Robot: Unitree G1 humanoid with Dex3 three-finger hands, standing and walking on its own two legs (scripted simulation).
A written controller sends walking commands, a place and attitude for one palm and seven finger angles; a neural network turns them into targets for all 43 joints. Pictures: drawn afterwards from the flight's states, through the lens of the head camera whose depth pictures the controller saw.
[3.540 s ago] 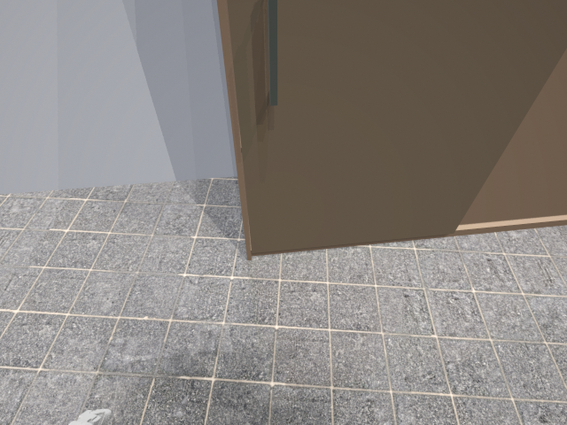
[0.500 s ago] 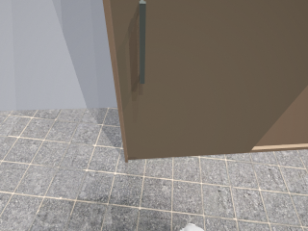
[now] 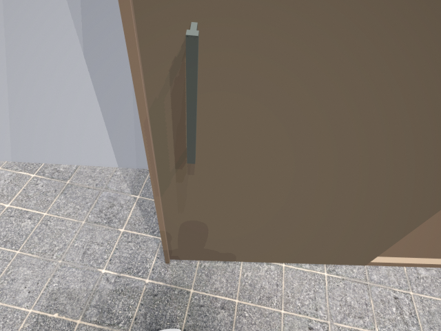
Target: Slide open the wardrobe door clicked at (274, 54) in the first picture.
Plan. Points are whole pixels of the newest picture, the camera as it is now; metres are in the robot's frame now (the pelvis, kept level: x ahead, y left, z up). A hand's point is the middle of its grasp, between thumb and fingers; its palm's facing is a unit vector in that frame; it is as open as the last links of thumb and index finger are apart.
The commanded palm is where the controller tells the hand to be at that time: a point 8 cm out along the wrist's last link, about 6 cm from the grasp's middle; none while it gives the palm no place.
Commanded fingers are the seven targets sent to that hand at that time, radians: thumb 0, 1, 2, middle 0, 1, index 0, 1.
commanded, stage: come to a stop and stand still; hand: left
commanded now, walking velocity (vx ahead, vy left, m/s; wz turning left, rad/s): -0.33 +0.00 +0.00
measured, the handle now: (192, 104) +0.48 +0.12 +0.16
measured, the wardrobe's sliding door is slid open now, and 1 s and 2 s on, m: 0.00 0.00 0.00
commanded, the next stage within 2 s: look again from close up in 2.00 s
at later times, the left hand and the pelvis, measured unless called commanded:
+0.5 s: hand out of the picture -0.01 +0.13 -0.15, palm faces +0.06 -0.97 -0.25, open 7.4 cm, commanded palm none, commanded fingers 0.00 0.90 0.90 -0.20 -0.30 -0.20 -0.30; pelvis -0.04 -0.05 +0.01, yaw -1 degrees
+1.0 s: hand out of the picture -0.05 +0.17 -0.17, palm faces +0.05 -0.98 -0.18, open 7.4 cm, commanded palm none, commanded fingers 0.00 0.90 0.90 -0.20 -0.30 -0.20 -0.30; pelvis -0.04 +0.00 +0.01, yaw +0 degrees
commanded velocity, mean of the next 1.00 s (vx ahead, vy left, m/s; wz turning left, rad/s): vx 0.01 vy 0.05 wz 0.00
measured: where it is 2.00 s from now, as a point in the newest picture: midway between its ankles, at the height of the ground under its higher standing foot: outside the picture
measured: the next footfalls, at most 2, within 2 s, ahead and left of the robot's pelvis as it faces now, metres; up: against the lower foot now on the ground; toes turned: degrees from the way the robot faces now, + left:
right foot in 0.34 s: +0.02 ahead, -0.17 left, +0.00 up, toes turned -4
left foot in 0.72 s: -0.04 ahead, +0.10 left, +0.00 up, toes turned +3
